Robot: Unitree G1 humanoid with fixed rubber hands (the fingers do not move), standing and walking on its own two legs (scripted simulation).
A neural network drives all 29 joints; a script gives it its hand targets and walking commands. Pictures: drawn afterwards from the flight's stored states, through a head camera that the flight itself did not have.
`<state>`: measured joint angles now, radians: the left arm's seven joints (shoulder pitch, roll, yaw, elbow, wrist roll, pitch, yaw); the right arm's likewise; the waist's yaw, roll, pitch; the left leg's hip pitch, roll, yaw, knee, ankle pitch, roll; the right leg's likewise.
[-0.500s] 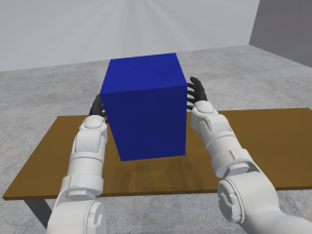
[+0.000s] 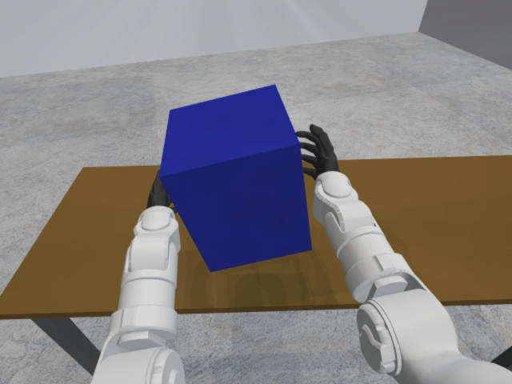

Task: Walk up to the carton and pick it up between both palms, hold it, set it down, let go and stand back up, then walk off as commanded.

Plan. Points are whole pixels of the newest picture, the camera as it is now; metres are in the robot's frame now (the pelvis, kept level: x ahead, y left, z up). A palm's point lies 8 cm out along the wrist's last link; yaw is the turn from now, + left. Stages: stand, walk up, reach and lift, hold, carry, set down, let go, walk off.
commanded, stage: set down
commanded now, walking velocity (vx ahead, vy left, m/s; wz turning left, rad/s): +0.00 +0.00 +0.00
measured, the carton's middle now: (241, 180) +0.42 +0.01 +0.14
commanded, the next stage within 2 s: none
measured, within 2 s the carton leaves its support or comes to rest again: neither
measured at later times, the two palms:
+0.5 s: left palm (170, 223) +0.37 +0.13 +0.11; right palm (328, 182) +0.41 -0.13 +0.15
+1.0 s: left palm (174, 224) +0.39 +0.13 +0.09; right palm (323, 186) +0.43 -0.14 +0.12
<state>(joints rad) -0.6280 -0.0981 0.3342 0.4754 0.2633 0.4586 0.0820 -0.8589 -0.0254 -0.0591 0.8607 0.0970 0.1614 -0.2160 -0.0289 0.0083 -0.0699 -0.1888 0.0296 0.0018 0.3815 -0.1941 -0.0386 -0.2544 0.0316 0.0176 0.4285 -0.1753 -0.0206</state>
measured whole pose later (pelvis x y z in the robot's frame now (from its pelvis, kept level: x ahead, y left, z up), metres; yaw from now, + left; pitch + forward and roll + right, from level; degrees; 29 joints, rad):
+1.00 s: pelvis +0.02 -0.01 +0.00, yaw +0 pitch +2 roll +1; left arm -0.61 -0.15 0.34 0.64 0.29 0.23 0.15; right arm -0.82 -0.02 -0.21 0.99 0.01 -0.06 -0.11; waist 0.01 0.01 -0.03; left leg -0.17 0.03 0.00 0.34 -0.19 -0.05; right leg -0.26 0.03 0.02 0.43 -0.20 -0.02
